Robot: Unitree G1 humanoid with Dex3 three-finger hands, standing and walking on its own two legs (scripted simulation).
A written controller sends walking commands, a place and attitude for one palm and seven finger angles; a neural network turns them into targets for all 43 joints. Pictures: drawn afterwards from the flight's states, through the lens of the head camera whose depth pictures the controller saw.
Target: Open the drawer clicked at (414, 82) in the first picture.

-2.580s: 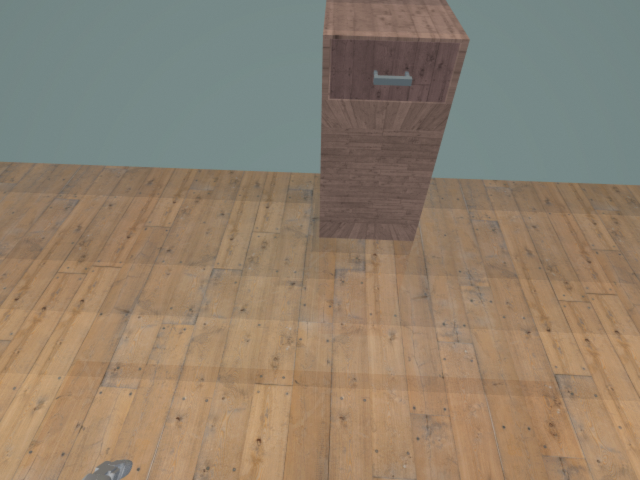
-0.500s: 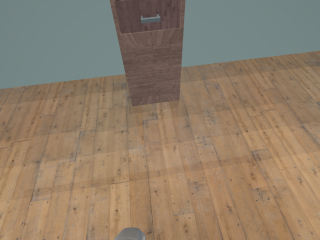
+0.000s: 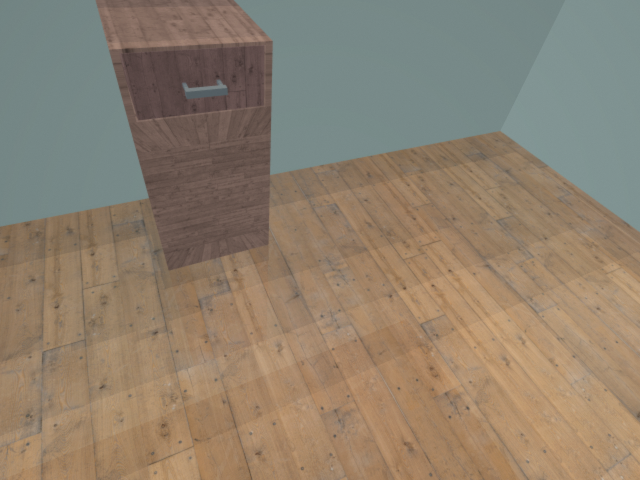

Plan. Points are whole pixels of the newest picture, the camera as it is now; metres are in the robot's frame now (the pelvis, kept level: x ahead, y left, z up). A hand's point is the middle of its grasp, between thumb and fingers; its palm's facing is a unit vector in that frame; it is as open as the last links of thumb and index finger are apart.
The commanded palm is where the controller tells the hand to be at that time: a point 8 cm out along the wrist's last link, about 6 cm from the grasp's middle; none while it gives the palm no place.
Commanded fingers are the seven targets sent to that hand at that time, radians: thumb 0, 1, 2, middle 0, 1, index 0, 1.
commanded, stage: walk to a spot facing it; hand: left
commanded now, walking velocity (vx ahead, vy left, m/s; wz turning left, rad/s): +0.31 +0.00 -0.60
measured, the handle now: (204, 88) +1.04 +0.42 -0.03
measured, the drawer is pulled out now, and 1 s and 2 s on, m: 0.00 0.00 0.00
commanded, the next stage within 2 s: none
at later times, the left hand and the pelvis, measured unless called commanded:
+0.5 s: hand (270, 366) +0.35 +0.11 -0.20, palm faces -0.37 -0.93 -0.08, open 7.4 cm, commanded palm none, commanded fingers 0.00 0.90 0.90 -0.20 -0.30 -0.20 -0.30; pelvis +0.19 +0.00 -0.03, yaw -19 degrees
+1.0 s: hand (249, 284) +0.53 +0.18 -0.20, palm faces -0.46 -0.87 -0.21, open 7.4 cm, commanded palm none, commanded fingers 0.00 0.90 0.90 -0.20 -0.30 -0.20 -0.30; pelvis +0.42 +0.00 -0.02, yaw -36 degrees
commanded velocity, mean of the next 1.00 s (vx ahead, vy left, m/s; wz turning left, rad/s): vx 0.27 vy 0.00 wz -0.57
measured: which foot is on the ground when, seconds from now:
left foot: down 0.00-0.50, up 0.52-0.90, down 0.92-1.00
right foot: up 0.00-0.48, down 0.50-0.92, up 0.94-1.00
